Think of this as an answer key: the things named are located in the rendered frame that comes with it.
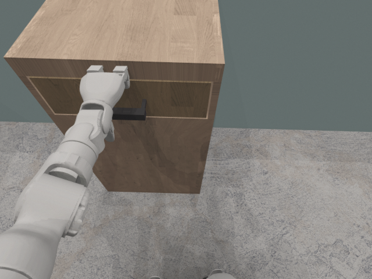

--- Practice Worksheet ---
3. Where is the left robot forearm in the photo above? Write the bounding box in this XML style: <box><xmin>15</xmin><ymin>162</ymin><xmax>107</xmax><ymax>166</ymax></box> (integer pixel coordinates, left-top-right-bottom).
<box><xmin>13</xmin><ymin>99</ymin><xmax>113</xmax><ymax>224</ymax></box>

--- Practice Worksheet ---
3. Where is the cabinet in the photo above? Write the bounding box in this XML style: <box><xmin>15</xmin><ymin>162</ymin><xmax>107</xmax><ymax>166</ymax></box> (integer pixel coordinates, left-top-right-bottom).
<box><xmin>3</xmin><ymin>0</ymin><xmax>225</xmax><ymax>194</ymax></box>

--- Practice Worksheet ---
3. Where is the handle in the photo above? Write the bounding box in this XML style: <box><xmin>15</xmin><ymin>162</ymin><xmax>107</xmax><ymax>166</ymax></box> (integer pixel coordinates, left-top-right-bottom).
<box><xmin>112</xmin><ymin>99</ymin><xmax>146</xmax><ymax>120</ymax></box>

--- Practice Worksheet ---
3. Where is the left robot hand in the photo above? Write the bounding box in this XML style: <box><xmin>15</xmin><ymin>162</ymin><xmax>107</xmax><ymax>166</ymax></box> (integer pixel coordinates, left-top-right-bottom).
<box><xmin>80</xmin><ymin>65</ymin><xmax>130</xmax><ymax>142</ymax></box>

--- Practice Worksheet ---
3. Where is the left robot upper arm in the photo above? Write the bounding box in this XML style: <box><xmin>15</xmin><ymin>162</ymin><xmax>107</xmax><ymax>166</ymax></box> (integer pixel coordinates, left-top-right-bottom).
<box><xmin>0</xmin><ymin>173</ymin><xmax>91</xmax><ymax>279</ymax></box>

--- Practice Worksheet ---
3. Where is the robot right shin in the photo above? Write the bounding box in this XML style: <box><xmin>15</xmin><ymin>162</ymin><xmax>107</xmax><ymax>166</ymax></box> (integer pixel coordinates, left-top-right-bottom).
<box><xmin>208</xmin><ymin>269</ymin><xmax>223</xmax><ymax>278</ymax></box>

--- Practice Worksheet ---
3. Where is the drawer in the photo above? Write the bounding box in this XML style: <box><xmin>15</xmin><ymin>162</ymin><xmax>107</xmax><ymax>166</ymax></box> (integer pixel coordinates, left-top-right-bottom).
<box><xmin>29</xmin><ymin>76</ymin><xmax>211</xmax><ymax>118</ymax></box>

